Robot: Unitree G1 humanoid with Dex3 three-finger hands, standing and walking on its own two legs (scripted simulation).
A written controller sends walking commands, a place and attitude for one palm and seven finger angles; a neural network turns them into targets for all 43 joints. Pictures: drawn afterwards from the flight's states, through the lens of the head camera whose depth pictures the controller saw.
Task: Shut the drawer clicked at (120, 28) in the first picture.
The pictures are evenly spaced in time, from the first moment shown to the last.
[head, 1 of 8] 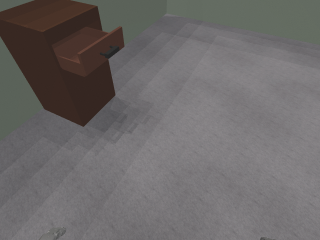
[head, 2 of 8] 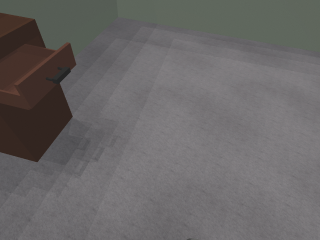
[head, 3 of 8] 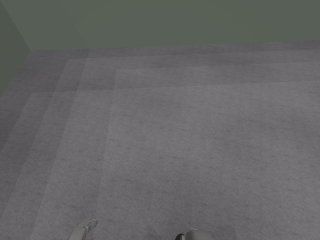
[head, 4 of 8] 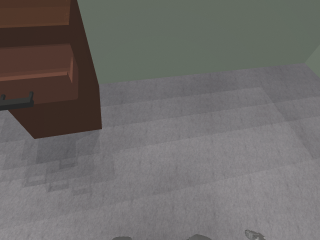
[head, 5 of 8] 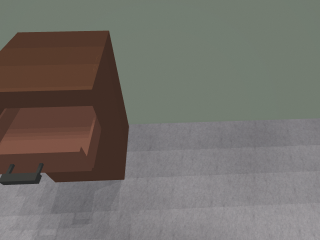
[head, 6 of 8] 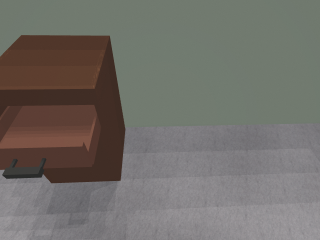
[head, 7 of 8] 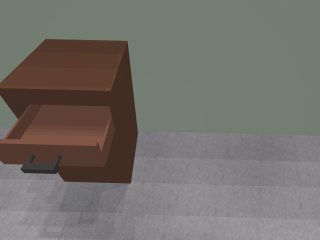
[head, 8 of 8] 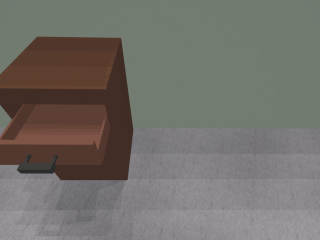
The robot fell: no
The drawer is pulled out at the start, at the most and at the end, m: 0.20 0.20 0.20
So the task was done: no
